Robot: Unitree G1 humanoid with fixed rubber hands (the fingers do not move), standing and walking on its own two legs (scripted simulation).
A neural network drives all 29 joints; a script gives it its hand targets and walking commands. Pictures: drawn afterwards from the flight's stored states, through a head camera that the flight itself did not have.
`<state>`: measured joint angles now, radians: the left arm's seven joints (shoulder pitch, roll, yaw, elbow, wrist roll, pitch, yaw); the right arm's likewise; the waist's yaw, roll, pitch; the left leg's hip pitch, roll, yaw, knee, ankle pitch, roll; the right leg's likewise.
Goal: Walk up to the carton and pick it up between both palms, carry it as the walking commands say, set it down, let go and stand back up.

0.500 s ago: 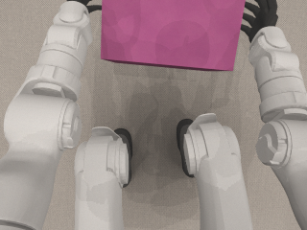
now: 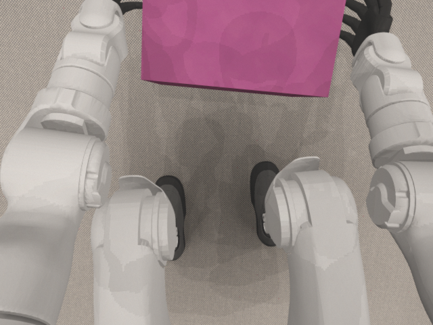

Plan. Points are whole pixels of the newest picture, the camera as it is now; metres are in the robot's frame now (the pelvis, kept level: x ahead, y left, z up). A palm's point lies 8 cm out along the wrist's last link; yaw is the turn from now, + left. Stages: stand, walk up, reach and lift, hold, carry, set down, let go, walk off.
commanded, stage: set down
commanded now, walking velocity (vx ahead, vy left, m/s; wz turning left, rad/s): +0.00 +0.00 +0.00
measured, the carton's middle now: (236, 29) +0.53 -0.06 -0.26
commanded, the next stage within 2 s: none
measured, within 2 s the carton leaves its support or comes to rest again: rests again in 0.68 s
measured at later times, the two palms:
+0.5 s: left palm (112, 5) +0.56 +0.12 -0.18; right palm (365, 39) +0.48 -0.25 -0.18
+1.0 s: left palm (115, 16) +0.55 +0.12 -0.19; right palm (381, 43) +0.48 -0.27 -0.18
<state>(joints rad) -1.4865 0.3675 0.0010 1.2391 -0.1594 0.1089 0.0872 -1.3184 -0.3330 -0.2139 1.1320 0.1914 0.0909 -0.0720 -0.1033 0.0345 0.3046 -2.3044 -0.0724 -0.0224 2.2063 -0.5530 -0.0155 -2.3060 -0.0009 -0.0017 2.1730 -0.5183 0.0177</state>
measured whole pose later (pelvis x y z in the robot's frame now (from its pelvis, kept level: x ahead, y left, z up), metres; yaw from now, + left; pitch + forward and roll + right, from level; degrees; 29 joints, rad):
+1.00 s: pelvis +0.00 +0.00 -0.01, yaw -1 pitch +38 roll -1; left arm -1.43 0.39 0.01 1.18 -0.20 0.04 0.09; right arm -1.33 -0.38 -0.21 1.22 0.25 -0.03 -0.07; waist -0.11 0.00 0.33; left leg -2.33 -0.02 0.00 2.23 -0.56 0.00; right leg -2.35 -0.04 -0.02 2.19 -0.50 -0.01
